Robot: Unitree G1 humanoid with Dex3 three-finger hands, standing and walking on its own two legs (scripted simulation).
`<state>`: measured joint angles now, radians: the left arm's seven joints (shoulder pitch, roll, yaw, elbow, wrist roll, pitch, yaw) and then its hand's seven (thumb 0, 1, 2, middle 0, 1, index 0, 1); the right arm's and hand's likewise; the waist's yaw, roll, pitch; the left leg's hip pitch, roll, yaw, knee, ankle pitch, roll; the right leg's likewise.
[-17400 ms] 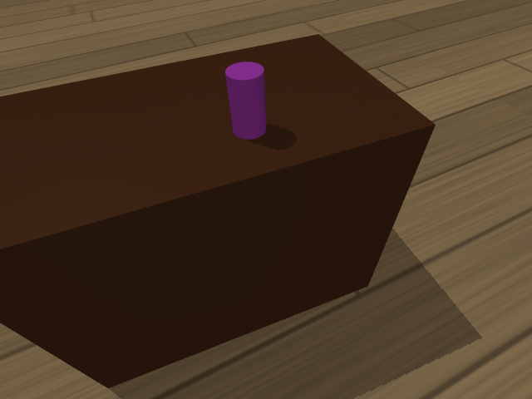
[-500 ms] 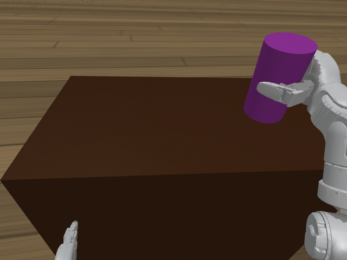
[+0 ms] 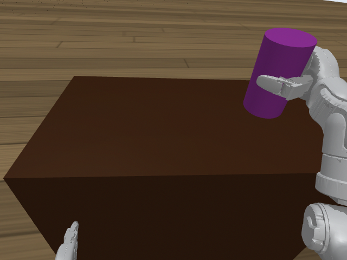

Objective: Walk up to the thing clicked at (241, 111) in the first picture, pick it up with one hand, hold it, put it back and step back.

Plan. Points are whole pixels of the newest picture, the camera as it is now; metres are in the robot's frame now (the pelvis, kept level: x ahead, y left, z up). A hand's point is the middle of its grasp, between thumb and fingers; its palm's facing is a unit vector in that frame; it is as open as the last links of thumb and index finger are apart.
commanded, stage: hold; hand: right
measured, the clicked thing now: (274, 75) +0.35 -0.16 +0.32
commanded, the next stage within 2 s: crouch in 0.06 s
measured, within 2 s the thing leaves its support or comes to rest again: neither
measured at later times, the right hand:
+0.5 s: hand (268, 86) +0.38 -0.17 +0.28, palm faces +0.16 +0.99 +0.00, open 11.0 cm
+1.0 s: hand (255, 95) +0.44 -0.19 +0.23, palm faces +0.19 +0.98 +0.00, open 11.0 cm
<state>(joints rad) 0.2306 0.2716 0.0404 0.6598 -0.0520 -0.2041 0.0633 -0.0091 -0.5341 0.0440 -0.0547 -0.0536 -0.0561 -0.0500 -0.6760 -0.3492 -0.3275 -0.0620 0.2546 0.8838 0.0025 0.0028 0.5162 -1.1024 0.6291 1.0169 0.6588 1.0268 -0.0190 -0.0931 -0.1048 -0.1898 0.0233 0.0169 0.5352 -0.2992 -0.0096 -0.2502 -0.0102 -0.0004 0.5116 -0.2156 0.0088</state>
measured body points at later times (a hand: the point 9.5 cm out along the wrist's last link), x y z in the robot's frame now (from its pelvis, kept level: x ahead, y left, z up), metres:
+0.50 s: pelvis +0.00 +0.01 +0.00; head -0.05 +0.04 +0.45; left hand +0.17 +0.27 -0.07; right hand +0.36 -0.23 +0.28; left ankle +0.00 +0.12 -0.73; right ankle +0.04 -0.13 -0.73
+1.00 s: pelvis +0.00 +0.00 +0.00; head -0.01 +0.01 +0.45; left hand +0.16 +0.26 -0.07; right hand +0.42 -0.24 +0.23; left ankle +0.00 +0.12 -0.73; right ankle +0.04 -0.13 -0.73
